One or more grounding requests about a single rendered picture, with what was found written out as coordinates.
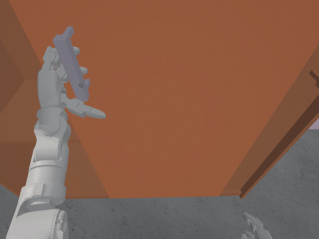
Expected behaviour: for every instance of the left robot upper arm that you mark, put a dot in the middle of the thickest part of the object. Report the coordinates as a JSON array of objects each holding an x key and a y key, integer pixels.
[{"x": 41, "y": 224}]

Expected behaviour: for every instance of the wardrobe door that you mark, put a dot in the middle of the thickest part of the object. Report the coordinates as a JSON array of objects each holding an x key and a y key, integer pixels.
[
  {"x": 187, "y": 86},
  {"x": 296, "y": 101}
]

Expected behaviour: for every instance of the robot right hand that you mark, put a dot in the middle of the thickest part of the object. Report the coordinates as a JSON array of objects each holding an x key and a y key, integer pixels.
[{"x": 256, "y": 226}]

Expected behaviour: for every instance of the robot left forearm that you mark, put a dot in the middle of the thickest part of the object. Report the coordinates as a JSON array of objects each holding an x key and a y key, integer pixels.
[{"x": 45, "y": 186}]

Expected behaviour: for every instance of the robot left hand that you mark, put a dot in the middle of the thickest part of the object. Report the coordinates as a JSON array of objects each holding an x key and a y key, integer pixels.
[{"x": 50, "y": 84}]

